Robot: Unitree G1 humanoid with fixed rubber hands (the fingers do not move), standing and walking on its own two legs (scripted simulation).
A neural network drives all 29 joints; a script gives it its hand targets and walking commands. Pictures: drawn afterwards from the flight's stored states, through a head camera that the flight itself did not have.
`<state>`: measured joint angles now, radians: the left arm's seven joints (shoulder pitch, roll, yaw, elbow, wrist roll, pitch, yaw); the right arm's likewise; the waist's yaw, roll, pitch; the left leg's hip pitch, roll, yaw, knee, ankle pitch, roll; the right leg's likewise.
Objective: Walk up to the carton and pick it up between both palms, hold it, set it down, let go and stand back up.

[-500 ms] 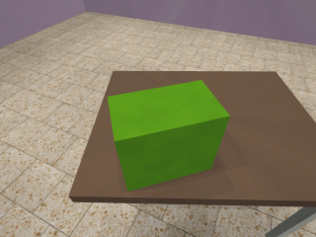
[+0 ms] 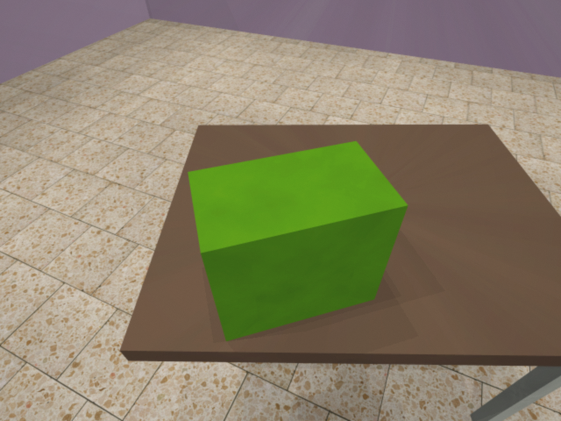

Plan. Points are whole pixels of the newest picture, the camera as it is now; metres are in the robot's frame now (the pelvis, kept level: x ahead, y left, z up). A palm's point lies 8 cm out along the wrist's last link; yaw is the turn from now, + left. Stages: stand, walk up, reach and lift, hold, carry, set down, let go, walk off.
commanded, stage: stand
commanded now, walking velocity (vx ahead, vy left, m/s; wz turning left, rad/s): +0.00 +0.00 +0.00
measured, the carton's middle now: (290, 242) +0.43 +0.01 +0.00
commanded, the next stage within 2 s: none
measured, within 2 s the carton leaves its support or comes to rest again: neither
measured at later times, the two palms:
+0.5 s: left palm out of the picture -0.03 +0.21 -0.15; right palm out of the picture -0.05 -0.20 -0.15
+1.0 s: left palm out of the picture -0.03 +0.20 -0.15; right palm out of the picture -0.04 -0.20 -0.15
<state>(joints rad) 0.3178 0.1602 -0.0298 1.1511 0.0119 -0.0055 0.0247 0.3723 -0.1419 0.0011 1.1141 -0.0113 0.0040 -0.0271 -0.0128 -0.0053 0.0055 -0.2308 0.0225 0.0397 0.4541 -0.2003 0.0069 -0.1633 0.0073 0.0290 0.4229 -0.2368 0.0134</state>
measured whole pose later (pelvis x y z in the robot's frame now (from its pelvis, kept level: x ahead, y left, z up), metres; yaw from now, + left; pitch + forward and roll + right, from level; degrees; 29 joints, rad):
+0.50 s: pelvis +0.01 +0.00 +0.00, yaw +0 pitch -1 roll -1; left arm 0.32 0.13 -0.03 1.18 0.01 -0.01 0.03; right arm 0.37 -0.12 0.01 1.16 -0.01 0.00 -0.03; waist -0.01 0.01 0.01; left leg -0.22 0.02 0.04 0.46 -0.21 0.01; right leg -0.16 0.01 0.03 0.42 -0.25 0.01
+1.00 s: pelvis +0.01 +0.00 +0.00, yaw +0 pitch -1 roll -1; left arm 0.33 0.12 -0.02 1.18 0.01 -0.01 0.04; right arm 0.34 -0.11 0.01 1.17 -0.01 0.00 -0.03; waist -0.01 0.00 0.02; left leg -0.23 0.01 0.03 0.45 -0.22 0.01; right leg -0.15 0.00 0.02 0.42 -0.25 0.02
